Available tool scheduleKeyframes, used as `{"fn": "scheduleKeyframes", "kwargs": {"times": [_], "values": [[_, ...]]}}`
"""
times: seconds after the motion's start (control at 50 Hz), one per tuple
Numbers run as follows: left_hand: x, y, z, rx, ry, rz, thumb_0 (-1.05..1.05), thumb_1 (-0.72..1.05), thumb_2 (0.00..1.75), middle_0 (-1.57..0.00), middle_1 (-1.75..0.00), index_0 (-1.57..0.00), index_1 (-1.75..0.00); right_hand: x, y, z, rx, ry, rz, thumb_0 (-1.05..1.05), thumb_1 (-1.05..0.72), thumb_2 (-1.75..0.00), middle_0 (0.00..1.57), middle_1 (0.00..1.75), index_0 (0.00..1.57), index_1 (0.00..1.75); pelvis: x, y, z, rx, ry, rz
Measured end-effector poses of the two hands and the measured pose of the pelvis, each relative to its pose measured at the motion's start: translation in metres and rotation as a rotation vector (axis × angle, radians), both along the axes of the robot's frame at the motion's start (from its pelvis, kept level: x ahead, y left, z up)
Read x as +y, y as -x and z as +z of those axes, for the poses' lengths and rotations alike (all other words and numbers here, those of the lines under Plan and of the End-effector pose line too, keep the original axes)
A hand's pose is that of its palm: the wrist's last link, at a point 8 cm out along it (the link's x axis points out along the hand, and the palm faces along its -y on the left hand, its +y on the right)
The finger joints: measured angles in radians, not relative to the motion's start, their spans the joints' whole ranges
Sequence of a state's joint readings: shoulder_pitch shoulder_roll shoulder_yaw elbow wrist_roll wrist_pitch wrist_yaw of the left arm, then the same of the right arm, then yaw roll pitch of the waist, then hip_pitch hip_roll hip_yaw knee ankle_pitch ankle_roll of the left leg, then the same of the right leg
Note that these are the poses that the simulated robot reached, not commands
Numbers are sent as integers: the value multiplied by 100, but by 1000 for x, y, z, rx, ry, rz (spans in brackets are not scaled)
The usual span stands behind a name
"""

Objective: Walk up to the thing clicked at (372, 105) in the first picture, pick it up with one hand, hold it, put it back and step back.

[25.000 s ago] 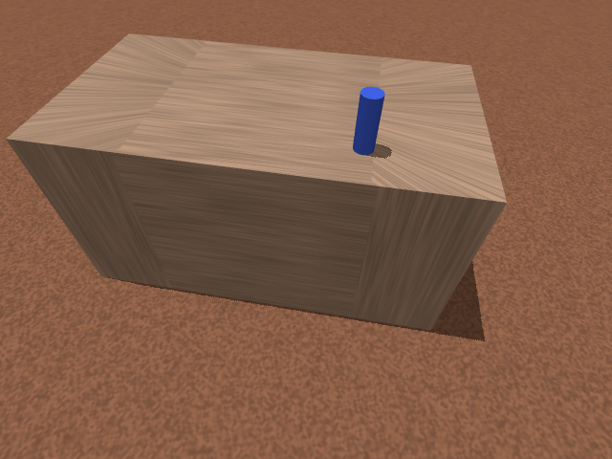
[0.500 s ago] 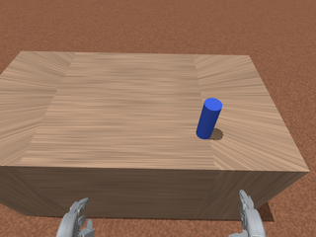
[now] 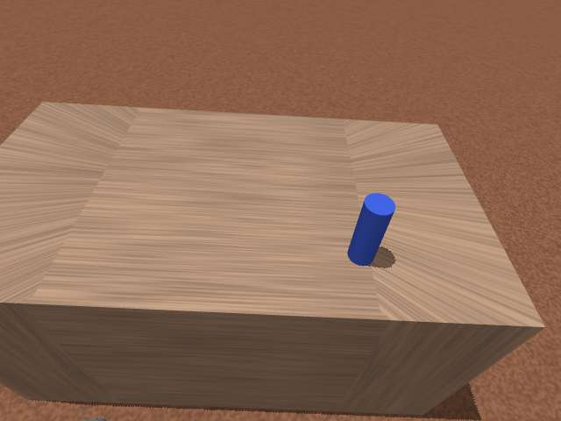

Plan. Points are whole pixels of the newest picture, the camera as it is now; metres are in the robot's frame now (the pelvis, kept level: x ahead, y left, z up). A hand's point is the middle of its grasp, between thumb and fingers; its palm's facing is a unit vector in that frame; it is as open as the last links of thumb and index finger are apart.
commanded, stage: home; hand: right
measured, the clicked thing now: (369, 231) +0.48 -0.17 -0.04
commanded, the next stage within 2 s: stand in 1.70 s
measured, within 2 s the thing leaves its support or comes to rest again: neither
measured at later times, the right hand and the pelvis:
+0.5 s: hand out of the picture +0.02 -0.26 -0.15, palm faces -0.06 +0.93 -0.36, open 17.5 cm; pelvis -0.03 +0.00 +0.01, yaw +0 degrees
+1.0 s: hand out of the picture +0.05 -0.26 -0.15, palm faces -0.06 +0.93 -0.36, open 17.5 cm; pelvis -0.02 -0.01 +0.01, yaw +1 degrees
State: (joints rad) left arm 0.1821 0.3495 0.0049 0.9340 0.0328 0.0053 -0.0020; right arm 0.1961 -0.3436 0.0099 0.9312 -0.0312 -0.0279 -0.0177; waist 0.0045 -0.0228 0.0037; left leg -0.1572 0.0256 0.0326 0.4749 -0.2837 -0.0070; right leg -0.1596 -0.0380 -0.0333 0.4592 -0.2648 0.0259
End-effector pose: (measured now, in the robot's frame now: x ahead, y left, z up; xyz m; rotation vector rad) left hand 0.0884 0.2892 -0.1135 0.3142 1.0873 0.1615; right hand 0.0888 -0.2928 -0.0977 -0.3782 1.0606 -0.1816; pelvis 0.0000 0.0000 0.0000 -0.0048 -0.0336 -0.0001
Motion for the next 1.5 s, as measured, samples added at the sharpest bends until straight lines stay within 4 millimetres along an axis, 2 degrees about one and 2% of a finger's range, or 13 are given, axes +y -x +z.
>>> {"fn": "scheduleKeyframes", "kwargs": {"times": [0.12,0.28,0.4,0.58,0.74,1.2,1.5], "values": [[10,26,-1,81,-19,17,1,90,90,-20,-29,-20,-29,-13,33,-2,90,19,-42,-1,56,-4,6,5,6,4,0,7,4,-19,0,0],[8,54,-4,148,-12,25,1,90,90,-20,-29,-20,-29,-12,61,-8,165,1,-55,-1,56,-3,5,5,6,4,-2,19,6,-22,-2,1],[3,67,-5,173,-4,36,1,90,90,-20,-29,-20,-29,-8,69,-11,180,-16,-54,-1,56,-4,6,5,6,4,-3,25,7,-26,-2,3],[1,76,-4,186,-7,52,1,90,90,-20,-29,-20,-29,-9,68,-13,181,-28,-50,-1,56,-4,6,5,6,5,-6,28,8,-21,-2,7],[1,73,-4,189,-11,59,1,90,90,-20,-29,-20,-29,-12,62,-12,180,-25,-48,-1,56,-4,6,5,6,5,-8,26,8,-18,0,9],[-4,39,1,145,-12,47,1,90,90,-20,-30,-20,-29,-14,35,-11,157,-26,-45,-1,55,-4,6,5,6,5,-10,13,9,-12,0,13],[-4,36,2,144,-15,52,1,90,90,-20,-30,-20,-29,-16,33,-11,158,-27,-52,-1,55,-4,6,5,6,5,-11,11,10,-13,-2,13]]}}
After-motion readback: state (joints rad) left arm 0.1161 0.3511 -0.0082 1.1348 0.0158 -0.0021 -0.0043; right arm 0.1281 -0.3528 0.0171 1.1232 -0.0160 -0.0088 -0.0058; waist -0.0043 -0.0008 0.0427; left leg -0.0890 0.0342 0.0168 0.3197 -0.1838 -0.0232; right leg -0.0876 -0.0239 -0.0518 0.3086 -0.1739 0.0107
